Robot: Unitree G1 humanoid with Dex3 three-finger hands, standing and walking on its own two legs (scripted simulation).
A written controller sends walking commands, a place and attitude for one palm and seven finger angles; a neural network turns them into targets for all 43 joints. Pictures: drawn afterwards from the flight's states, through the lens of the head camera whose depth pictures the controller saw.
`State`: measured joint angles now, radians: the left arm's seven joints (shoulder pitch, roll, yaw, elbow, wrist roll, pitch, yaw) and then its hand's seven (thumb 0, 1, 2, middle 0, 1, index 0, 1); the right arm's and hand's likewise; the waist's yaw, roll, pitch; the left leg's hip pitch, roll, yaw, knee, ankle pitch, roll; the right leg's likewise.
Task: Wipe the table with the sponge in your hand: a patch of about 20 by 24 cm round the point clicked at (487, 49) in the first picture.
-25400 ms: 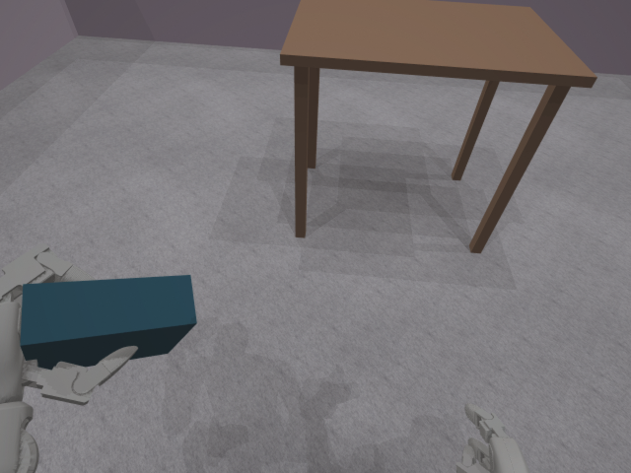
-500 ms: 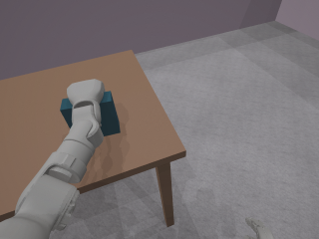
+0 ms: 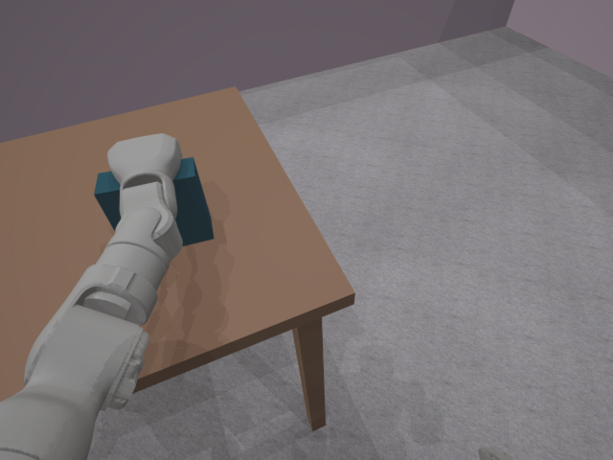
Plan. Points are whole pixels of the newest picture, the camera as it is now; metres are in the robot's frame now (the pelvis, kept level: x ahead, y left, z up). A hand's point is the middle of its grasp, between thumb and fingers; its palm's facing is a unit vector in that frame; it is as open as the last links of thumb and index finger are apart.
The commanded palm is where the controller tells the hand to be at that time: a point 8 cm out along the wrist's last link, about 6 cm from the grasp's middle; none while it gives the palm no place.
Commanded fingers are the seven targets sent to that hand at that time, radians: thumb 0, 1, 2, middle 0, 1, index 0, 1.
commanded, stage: wipe forward along the third lane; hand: left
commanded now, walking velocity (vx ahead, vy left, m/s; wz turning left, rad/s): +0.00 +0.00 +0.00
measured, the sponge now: (164, 219) +0.44 +0.23 +0.07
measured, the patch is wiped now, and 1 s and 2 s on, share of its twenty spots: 0.95 1.00 1.00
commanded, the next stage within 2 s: wipe back along the third lane in 0.02 s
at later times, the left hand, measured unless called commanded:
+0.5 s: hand (158, 193) +0.44 +0.23 +0.12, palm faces +0.02 +0.03 -1.00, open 9.3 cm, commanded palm +0.41 +0.22 +0.15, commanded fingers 0.00 0.10 1.30 -1.20 -1.60 -1.20 -1.60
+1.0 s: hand (160, 216) +0.40 +0.21 +0.12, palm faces +0.08 -0.01 -1.00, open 9.2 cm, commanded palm +0.35 +0.20 +0.15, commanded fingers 0.00 0.10 1.30 -1.20 -1.60 -1.20 -1.60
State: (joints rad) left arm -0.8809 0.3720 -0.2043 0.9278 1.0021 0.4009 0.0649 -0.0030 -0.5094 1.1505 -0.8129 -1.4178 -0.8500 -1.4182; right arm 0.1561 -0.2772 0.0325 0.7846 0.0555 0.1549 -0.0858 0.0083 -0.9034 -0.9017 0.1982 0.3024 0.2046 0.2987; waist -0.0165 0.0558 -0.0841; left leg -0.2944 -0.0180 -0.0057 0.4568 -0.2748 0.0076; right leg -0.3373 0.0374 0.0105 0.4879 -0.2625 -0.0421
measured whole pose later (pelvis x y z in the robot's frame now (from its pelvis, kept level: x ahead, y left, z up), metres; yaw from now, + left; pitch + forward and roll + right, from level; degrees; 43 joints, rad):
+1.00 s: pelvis +0.02 +0.01 +0.00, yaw +0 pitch +3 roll +1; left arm -0.56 0.28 -0.37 0.41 0.99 0.64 0.06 0.00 -0.45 1.13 -0.75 -1.49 -0.79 -1.49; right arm 0.01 -0.27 0.06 0.69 0.07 0.18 -0.02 0.01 -0.90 -0.90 0.20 0.30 0.20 0.30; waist 0.08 0.08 -0.10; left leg -0.18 -0.04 0.00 0.45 -0.32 0.02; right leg -0.23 0.02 0.01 0.49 -0.31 -0.03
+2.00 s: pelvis -0.01 -0.01 +0.00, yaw -1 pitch -2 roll +2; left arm -0.27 0.29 -0.39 0.06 0.99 0.70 0.05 0.03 -0.43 1.12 -0.73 -1.50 -0.78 -1.49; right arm 0.00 -0.28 0.07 0.69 0.07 0.18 0.02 0.01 -0.90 -0.90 0.20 0.30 0.20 0.30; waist 0.09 0.12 -0.07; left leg -0.13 -0.01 0.01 0.46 -0.30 -0.01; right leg -0.20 0.05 0.03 0.54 -0.30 -0.06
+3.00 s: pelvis -0.02 -0.01 +0.00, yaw +0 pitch -3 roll +1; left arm -0.27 0.46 -0.19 0.14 0.95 0.50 -0.05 -0.03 -0.48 1.12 -0.81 -1.43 -0.85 -1.42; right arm 0.04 -0.29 0.07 0.72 0.05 0.12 -0.08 0.01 -0.90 -0.90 0.20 0.30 0.20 0.30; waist 0.09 0.11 -0.01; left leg -0.12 -0.02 -0.01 0.41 -0.24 0.00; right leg -0.17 0.04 0.01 0.46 -0.24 -0.05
